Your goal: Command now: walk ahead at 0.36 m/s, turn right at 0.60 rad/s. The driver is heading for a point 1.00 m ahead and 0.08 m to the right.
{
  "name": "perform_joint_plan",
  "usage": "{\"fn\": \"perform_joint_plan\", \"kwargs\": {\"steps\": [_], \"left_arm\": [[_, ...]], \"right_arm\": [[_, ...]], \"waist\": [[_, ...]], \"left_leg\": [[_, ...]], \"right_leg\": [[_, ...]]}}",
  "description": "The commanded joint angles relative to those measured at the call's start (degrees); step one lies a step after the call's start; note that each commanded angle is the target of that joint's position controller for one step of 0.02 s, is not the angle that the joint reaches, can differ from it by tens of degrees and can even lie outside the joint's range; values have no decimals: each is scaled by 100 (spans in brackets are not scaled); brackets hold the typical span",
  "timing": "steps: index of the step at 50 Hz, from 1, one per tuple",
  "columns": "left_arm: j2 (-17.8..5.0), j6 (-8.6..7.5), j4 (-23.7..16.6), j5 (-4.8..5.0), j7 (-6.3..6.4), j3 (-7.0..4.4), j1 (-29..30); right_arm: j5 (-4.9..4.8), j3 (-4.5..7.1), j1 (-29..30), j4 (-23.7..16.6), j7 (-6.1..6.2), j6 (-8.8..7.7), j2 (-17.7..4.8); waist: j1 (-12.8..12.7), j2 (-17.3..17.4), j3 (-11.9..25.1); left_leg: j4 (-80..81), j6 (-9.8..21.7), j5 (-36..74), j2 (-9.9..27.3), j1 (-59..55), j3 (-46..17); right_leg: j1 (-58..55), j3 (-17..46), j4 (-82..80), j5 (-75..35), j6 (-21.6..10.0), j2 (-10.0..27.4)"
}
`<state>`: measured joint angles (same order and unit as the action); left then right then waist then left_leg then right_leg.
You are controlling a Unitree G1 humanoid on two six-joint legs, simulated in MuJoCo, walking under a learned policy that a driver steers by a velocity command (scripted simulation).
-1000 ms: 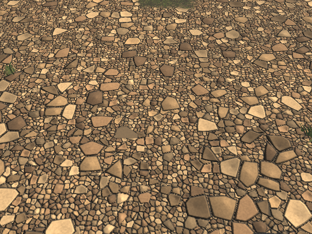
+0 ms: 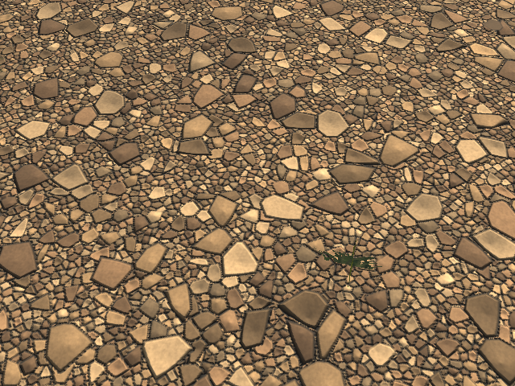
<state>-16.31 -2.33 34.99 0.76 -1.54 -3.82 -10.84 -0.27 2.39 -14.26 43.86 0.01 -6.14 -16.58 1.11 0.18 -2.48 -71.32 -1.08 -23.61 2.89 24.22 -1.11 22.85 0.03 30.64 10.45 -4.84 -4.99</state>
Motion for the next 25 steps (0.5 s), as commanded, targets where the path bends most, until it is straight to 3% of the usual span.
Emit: {"fn": "perform_joint_plan", "kwargs": {"steps": [1, 3, 6, 8, 10, 13, 14, 15, 16, 17, 18, 19, 20, 21, 23, 25], "left_arm": [[-712, -95, -438, -81, 80, -219, 85], [-822, -94, -317, -66, 138, -255, 81], [-973, 47, -164, 4, 270, -320, 12], [-981, 149, -61, 57, 326, -334, -221], [-950, 215, 4, 76, 344, -333, -361], [-744, 209, -17, 38, 358, -263, -208], [-550, 172, -30, 4, 353, -211, -258], [-191, 116, -101, -112, 351, -92, -450], [-115, 80, 25, -41, 309, -30, -1609], [-626, 86, 186, 22, 272, -113, -1708], [-863, 153, 166, 65, 270, -184, -1057], [-823, 215, 82, 14, 297, -187, -630], [-806, 230, -20, -65, 306, -189, -344], [-679, 209, -45, -72, 282, -166, -293], [-403, 113, 26, -75, 261, -84, -391], [-255, 24, 51, -77, 246, -20, -312]], "right_arm": [[119, 202, 100, -591, 44, -38, -743], [143, 145, 93, -578, 87, 89, -542], [177, 34, 538, -655, 100, 130, -284], [112, 32, 902, -718, 40, 136, -316], [58, 76, 1123, -793, -3, 165, -417], [110, 196, 802, -734, -50, 116, -570], [192, 232, 666, -724, -37, 64, -643], [302, 258, 369, -783, 4, 46, -895], [358, 317, 156, -708, -7, 134, -1077], [118, 330, 11, -658, -24, 195, -893], [52, 270, -55, -663, -16, 232, -623], [95, 240, 146, -649, -8, 284, -612], [95, 221, 348, -668, 5, 308, -595], [114, 217, 435, -657, 29, 319, -602], [90, 230, 409, -631, 40, 292, -554], [22, 258, 378, -589, 45, 275, -605]], "waist": [[97, -54, 653], [170, -126, 609], [32, -378, 748], [-170, -569, 934], [-248, -621, 982], [-9, -758, 987], [39, -647, 1043], [46, 33, 1586], [-342, 1704, 2171], [-211, 1419, 2166], [99, 878, 1572], [85, 678, 1172], [55, 660, 783], [-51, 715, 585], [-80, 839, 603], [-53, 892, 697]], "left_leg": [[299, -174, 231, 332, 1377, -288], [959, -318, 423, 214, 1092, -143], [2359, -363, 1582, -160, 467, 26], [3104, -348, 2315, -390, 141, 9], [3539, -308, 2312, -481, 40, -162], [4316, -30, 2531, -377, -358, -229], [4650, 153, 3305, -170, -829, -253], [4449, 534, 4934, 812, -1908, -1089], [4634, 1767, 4741, 2090, -3193, -3051], [5087, 1930, 1678, 2152, -3113, -3983], [5359, 1650, -429, 1728, -2732, -3493], [5523, 1390, -1055, 1454, -2177, -3106], [5668, 1295, -974, 1299, -1603, -2799], [5811, 1201, -760, 1095, -1119, -2457], [5956, 1167, -209, 794, -803, -1833], [6014, 1265, 127, 757, -692, -1522]], "right_leg": [[-1409, 1972, -1256, -3105, -1292, 1566], [-792, 1565, -1247, -3814, -1249, 1380], [-239, 1012, -965, -3683, -880, 848], [-317, 1131, -794, -3062, -691, 774], [-564, 1514, -534, -2443, -579, 866], [-963, 1923, 149, -1778, -355, 944], [-906, 1808, 625, -1510, -156, 650], [-385, 1359, 1801, -64, 108, 243], [893, 1032, 3128, 3033, 420, -306], [1479, 1050, 3850, 2789, 541, 98], [1804, 874, 4160, 2246, 600, 295], [1880, 603, 4156, 1874, 621, 393], [1828, 536, 3939, 1669, 615, 525], [1541, 466, 3647, 1505, 575, 645], [1047, 175, 2959, 1307, 503, 637], [604, 76, 2160, 1187, 445, 658]]}}
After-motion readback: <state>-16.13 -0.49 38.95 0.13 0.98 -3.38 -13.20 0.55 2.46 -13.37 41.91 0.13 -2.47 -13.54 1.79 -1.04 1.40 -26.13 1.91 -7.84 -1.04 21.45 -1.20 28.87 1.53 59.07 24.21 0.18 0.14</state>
